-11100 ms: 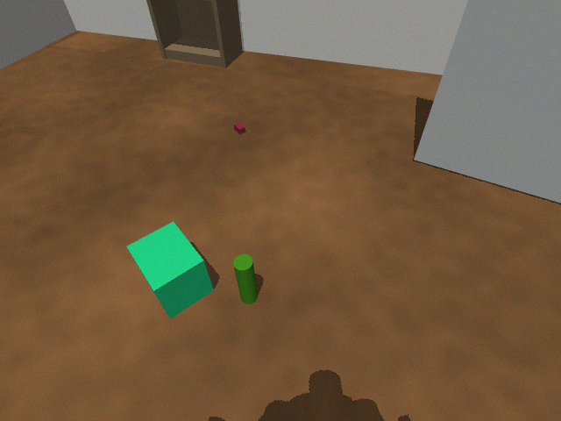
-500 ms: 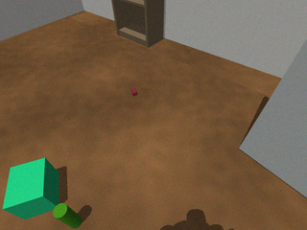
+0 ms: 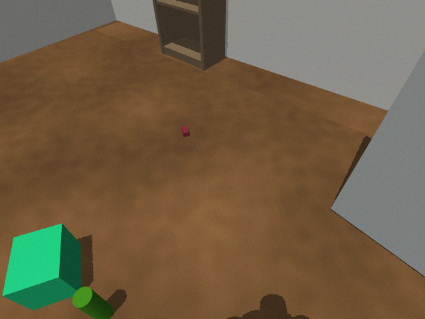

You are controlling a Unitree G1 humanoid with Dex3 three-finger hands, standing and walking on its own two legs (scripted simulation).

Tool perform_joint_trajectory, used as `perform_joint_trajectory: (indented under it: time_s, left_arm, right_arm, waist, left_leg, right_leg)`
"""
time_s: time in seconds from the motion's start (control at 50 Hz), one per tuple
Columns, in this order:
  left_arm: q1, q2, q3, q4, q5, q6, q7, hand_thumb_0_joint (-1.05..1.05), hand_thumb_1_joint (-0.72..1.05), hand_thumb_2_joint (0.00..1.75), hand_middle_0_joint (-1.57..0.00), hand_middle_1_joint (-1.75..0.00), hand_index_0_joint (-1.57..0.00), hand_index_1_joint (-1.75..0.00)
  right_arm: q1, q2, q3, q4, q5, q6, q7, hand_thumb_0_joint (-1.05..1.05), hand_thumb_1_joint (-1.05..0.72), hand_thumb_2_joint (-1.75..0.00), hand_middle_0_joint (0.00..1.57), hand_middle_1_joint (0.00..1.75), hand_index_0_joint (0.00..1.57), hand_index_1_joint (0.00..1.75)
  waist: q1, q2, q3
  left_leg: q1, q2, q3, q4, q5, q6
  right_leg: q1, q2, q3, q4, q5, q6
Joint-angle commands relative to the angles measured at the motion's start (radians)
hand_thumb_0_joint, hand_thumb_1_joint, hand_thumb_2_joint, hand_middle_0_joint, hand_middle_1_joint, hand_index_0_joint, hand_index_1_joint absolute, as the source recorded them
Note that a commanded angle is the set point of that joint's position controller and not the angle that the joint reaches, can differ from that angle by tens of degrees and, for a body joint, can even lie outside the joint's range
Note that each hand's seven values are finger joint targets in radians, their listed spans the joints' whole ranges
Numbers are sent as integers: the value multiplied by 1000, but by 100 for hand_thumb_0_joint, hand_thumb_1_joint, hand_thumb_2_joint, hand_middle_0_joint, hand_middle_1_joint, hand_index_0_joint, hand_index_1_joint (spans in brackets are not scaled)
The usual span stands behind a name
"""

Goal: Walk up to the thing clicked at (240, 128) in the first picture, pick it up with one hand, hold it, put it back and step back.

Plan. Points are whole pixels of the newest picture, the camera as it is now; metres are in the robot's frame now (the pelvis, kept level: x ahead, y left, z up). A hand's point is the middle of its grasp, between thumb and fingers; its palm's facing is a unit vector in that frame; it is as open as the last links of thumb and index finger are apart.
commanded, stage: stand
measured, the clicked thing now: (185, 131) +1.50 +0.22 -0.76
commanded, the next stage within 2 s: none
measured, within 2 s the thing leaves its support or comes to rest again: neither
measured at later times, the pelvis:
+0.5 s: pelvis +0.00 +0.00 +0.00, yaw +0 degrees
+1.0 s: pelvis -0.01 +0.00 +0.00, yaw +0 degrees
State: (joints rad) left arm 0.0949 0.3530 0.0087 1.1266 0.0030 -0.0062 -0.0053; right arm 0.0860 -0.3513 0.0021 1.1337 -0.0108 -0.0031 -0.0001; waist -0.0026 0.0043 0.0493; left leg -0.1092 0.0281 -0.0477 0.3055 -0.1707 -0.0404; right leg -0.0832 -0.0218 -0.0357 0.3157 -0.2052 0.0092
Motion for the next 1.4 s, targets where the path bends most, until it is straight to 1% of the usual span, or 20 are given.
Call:
perform_joint_trajectory:
  time_s: [0.0,0.1,0.14,0.22,0.26,0.28,0.42,0.46,0.5,0.58,0.68,0.78,0.86,0.9,0.96,1.04,1.14,1.2,1.28,1.38]
  left_arm:
    - [-22,218,39,-56,4,-24,14,0,90,90,-20,-30,-20,-30]
    - [-24,217,38,-61,3,-26,14,0,90,90,-20,-30,-20,-30]
    - [-24,219,38,-60,4,-26,13,0,90,90,-20,-30,-20,-30]
    - [-21,220,40,-60,5,-22,12,0,90,90,-20,-30,-20,-30]
    - [-18,223,39,-61,5,-23,12,0,90,90,-20,-30,-20,-30]
    - [-14,220,38,-64,6,-25,12,0,90,90,-20,-30,-20,-30]
    - [-11,222,39,-58,3,-22,11,0,90,90,-20,-30,-20,-30]
    - [-10,222,38,-59,5,-23,12,0,90,90,-20,-30,-20,-30]
    - [-12,221,37,-59,5,-24,13,0,90,90,-20,-30,-20,-30]
    - [-4,220,36,-58,4,-22,12,0,90,90,-20,-30,-20,-30]
    - [-3,222,35,-60,5,-25,12,0,90,90,-20,-30,-20,-30]
    - [-11,226,38,-61,5,-25,13,0,90,90,-20,-30,-20,-30]
    - [-12,223,38,-61,4,-22,11,0,90,90,-20,-30,-20,-30]
    - [-9,220,36,-62,6,-22,12,0,90,90,-20,-30,-20,-30]
    - [-2,222,36,-62,7,-27,12,0,90,90,-20,-30,-20,-30]
    - [-6,219,34,-62,3,-27,13,0,90,90,-20,-30,-20,-30]
    - [-5,224,36,-60,6,-23,12,0,90,90,-20,-30,-20,-30]
    - [2,221,34,-59,6,-23,11,0,90,90,-20,-30,-20,-30]
    - [-1,221,34,-64,4,-26,12,0,90,90,-20,-30,-20,-30]
    - [3,221,33,-60,6,-25,13,0,90,90,-20,-30,-20,-30]
  right_arm:
    - [-26,-215,-39,-56,6,-22,-10,0,-90,-90,20,30,20,30]
    - [-24,-209,-38,-59,5,-21,-8,0,-90,-90,20,30,20,30]
    - [-27,-204,-37,-59,4,-21,-7,0,-90,-90,20,30,20,30]
    - [-16,-212,-38,-56,3,-23,-8,0,-90,-90,20,30,20,30]
    - [-20,-213,-40,-58,4,-22,-8,0,-90,-90,20,30,20,30]
    - [-18,-215,-40,-59,3,-23,-8,0,-90,-90,20,30,20,30]
    - [0,-216,-37,-55,3,-24,-10,0,-90,-90,20,30,20,30]
    - [-14,-211,-36,-61,4,-24,-10,0,-90,-90,20,30,20,30]
    - [-6,-211,-36,-61,4,-23,-11,0,-90,-90,20,30,20,30]
    - [-5,-216,-37,-58,3,-22,-10,0,-90,-90,20,30,20,30]
    - [-3,-211,-37,-62,5,-24,-8,0,-90,-90,20,30,20,30]
    - [-1,-211,-38,-64,3,-22,-8,0,-90,-90,20,30,20,30]
    - [3,-215,-38,-60,0,-23,-8,0,-90,-90,20,30,20,30]
    - [-3,-214,-40,-63,1,-22,-7,0,-90,-90,20,30,20,30]
    - [-1,-212,-39,-64,4,-23,-8,0,-90,-90,20,30,20,30]
    - [2,-213,-36,-61,3,-21,-8,0,-90,-90,20,30,20,30]
    - [10,-214,-38,-62,1,-19,-8,0,-90,-90,20,30,20,30]
    - [3,-212,-39,-64,2,-21,-7,0,-90,-90,20,30,20,30]
    - [11,-213,-39,-61,2,-24,-9,0,-90,-90,20,30,20,30]
    - [-1,-214,-39,-64,4,-23,-9,0,-90,-90,20,30,20,30]
  waist:
    - [5,2,-78]
    - [4,-3,-86]
    - [2,-11,-70]
    - [2,9,-87]
    - [5,-6,-81]
    - [6,-2,-99]
    - [4,8,-84]
    - [9,-5,-80]
    - [7,-11,-87]
    - [8,0,-64]
    - [6,-10,-75]
    - [3,-14,-71]
    - [4,8,-53]
    - [5,4,-62]
    - [7,-2,-92]
    - [5,0,-70]
    - [3,3,-56]
    - [5,10,-64]
    - [4,8,-92]
    - [8,-7,-80]
  left_leg:
    - [9,95,-46,-23,185,46]
    - [18,98,-47,-17,194,47]
    - [11,91,-48,-25,161,42]
    - [8,95,-50,-31,153,44]
    - [14,97,-51,-25,174,44]
    - [30,102,-48,-14,201,48]
    - [14,99,-49,-31,167,46]
    - [21,102,-52,-22,205,47]
    - [19,103,-49,-16,203,49]
    - [14,99,-47,-27,162,46]
    - [21,98,-48,-25,178,45]
    - [15,99,-46,-25,151,50]
    - [-6,95,-47,-42,91,47]
    - [1,97,-49,-33,122,48]
    - [26,101,-47,-15,189,50]
    - [13,99,-46,-22,166,48]
    - [-8,96,-49,-35,101,49]
    - [4,98,-47,-28,121,48]
    - [28,102,-45,-18,196,47]
    - [24,104,-47,-19,192,48]
  right_leg:
    - [12,-119,83,-54,172,-23]
    - [15,-118,80,-51,184,-24]
    - [-7,-114,82,-59,141,-24]
    - [8,-114,84,-53,133,-28]
    - [-1,-112,82,-51,149,-28]
    - [9,-116,84,-45,186,-28]
    - [6,-115,89,-44,144,-29]
    - [4,-113,84,-38,181,-28]
    - [12,-117,86,-37,193,-27]
    - [-9,-112,87,-50,146,-27]
    - [-2,-112,88,-47,170,-28]
    - [-3,-114,90,-50,146,-26]
    - [-18,-111,95,-58,80,-28]
    - [-13,-111,93,-55,104,-29]
    - [8,-115,91,-41,193,-27]
    - [-6,-114,94,-49,168,-26]
    - [-17,-110,94,-57,90,-28]
    - [-19,-112,95,-54,109,-28]
    - [3,-116,95,-35,188,-30]
    - [0,-112,87,-39,183,-25]
